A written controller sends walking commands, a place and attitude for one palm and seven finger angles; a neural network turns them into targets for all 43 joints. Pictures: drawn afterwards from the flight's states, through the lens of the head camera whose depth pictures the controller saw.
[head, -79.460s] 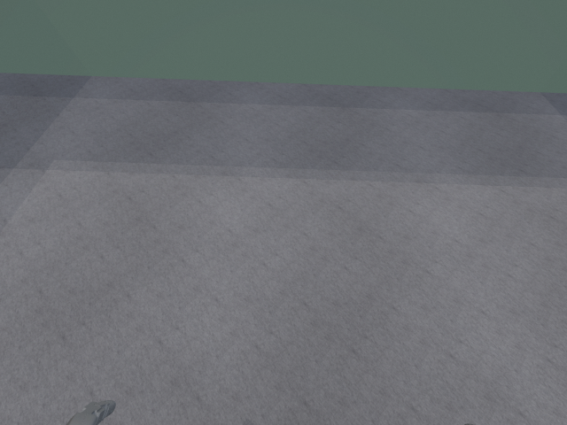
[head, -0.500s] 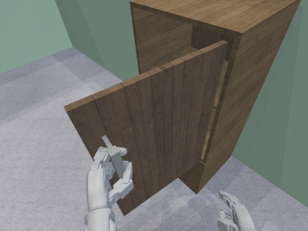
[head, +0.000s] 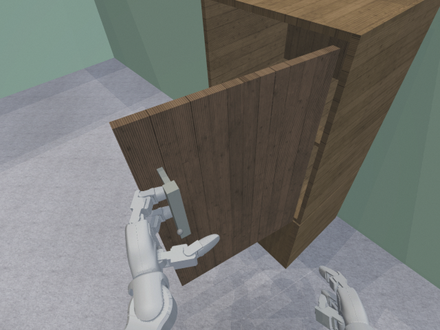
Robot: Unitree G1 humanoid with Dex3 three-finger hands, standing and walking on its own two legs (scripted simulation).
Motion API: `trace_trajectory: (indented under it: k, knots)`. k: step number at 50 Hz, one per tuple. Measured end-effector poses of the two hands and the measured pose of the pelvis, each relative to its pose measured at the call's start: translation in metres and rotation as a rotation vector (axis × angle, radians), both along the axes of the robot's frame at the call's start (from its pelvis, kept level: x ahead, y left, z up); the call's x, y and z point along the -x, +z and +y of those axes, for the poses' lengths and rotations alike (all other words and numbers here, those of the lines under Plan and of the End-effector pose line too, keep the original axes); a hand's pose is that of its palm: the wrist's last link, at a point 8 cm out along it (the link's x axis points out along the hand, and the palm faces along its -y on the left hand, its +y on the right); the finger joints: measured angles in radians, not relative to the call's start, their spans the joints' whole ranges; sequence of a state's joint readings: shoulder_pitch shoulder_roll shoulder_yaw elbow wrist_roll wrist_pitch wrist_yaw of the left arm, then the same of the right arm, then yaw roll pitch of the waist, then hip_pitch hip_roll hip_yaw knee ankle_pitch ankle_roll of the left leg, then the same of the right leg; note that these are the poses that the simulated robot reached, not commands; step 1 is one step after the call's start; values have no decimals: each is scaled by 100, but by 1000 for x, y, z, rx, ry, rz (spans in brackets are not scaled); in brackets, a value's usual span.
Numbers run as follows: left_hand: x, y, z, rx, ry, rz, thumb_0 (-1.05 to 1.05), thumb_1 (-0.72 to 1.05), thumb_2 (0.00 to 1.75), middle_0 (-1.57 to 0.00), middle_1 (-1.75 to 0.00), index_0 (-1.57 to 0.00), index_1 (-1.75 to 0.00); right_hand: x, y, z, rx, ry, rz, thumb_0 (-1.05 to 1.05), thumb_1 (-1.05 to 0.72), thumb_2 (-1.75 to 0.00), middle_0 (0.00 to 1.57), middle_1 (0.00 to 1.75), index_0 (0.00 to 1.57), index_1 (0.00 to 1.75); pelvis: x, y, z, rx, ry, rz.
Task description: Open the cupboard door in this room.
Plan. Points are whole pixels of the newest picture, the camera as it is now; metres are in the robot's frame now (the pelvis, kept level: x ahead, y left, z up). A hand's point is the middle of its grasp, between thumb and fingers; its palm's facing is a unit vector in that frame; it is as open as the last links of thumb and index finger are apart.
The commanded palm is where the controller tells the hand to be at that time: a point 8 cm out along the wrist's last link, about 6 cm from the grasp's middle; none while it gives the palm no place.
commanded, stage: open thumb and fingers to let go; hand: left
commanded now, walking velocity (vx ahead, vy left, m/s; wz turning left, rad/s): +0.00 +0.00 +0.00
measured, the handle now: (173, 203) +0.31 +0.10 +0.09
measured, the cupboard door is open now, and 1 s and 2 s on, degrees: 79 77 77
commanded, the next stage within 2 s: slide the hand sideways off the handle in 0.36 s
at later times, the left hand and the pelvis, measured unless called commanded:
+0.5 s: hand (178, 221) +0.28 +0.09 +0.09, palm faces +0.20 -0.98 -0.03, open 15.9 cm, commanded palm +0.22 +0.11 +0.09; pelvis -0.01 +0.05 -0.01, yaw -2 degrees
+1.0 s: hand (169, 250) +0.23 +0.09 +0.09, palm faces -0.08 -1.00 +0.01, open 16.4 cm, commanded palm +0.19 +0.15 +0.09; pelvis +0.02 +0.05 -0.01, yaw -2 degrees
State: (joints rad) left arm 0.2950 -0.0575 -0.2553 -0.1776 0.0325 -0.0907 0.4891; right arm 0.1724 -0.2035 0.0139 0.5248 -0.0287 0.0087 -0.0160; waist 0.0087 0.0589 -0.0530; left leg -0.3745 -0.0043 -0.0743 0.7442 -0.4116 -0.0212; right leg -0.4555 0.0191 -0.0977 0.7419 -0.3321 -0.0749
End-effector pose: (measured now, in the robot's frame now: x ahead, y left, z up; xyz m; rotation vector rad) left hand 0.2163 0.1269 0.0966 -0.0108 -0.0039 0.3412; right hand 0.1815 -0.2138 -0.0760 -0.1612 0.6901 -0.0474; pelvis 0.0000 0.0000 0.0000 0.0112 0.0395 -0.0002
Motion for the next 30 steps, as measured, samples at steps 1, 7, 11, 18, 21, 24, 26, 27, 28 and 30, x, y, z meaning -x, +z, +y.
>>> trace_trajectory:
  k: [1,7,11,18,21,24,26,27,28,30]
  knots:
    - [0,0,1,0,-2,-1,0,-18,44,-31,-123,-32,-123,1,1,3,0,0,-3,2,-90,-90,20,30,20,30,1,0,2,1,-1,-1]
    - [-5,-2,11,0,-10,2,-1,-39,35,-29,-112,-29,-112,7,5,20,4,3,-7,2,-90,-90,20,30,20,30,6,0,18,12,-5,-14]
    - [-10,-2,14,-5,-35,-2,-1,-46,32,-27,-99,-27,-98,10,5,33,2,8,-1,2,-90,-90,20,30,20,30,7,-1,29,15,-10,-14]
    - [-20,-2,15,-18,-85,0,-1,-49,31,-23,-68,-22,-68,11,1,55,-29,20,11,2,-90,-90,20,30,20,30,7,-4,45,19,-21,-10]
    - [-24,-1,14,-17,-103,5,-2,-50,31,-21,-55,-21,-55,10,-2,62,-43,27,24,2,-90,-90,20,30,20,30,7,-6,49,19,-25,-7]
    - [-28,-1,14,-14,-110,12,-2,-50,30,-20,-46,-20,-46,8,-4,67,-57,33,34,2,-90,-90,20,30,20,30,6,-6,51,20,-28,-4]
    - [-27,0,11,-48,-175,3,-2,-50,30,-18,-41,-17,-41,8,-4,68,-63,36,36,2,-90,-90,20,30,20,30,6,-7,51,21,-24,-6]
    - [-25,-1,13,-52,-212,-2,-2,-50,30,-17,-39,-15,-39,9,-4,68,-62,35,35,2,-90,-90,20,30,20,30,5,-7,51,21,-23,-5]
    - [-22,-1,15,-55,-260,-9,-2,-50,30,-15,-38,-12,-37,11,-4,67,-57,34,36,2,-90,-90,20,30,20,30,4,-7,52,21,-22,-3]
    - [-16,-2,17,-56,-360,-18,-2,-50,30,-13,-35,-9,-34,13,-4,65,-44,31,40,2,-90,-90,20,30,20,30,2,-7,52,22,-19,-1]
